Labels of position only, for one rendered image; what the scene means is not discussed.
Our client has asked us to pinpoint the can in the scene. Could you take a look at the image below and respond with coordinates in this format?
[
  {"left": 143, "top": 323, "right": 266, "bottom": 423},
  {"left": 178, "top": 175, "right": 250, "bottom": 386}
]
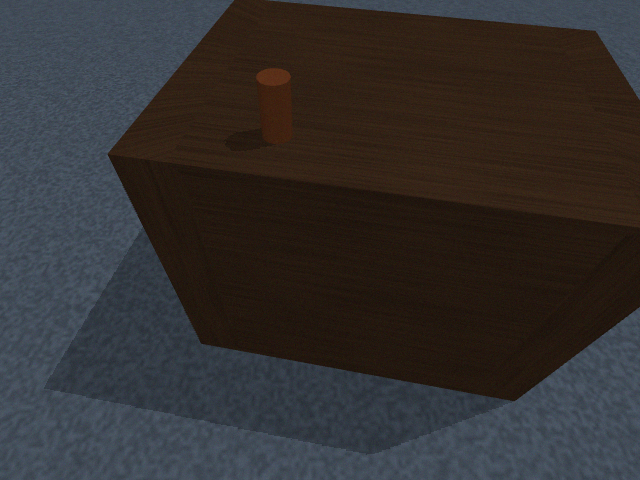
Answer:
[{"left": 256, "top": 68, "right": 293, "bottom": 144}]

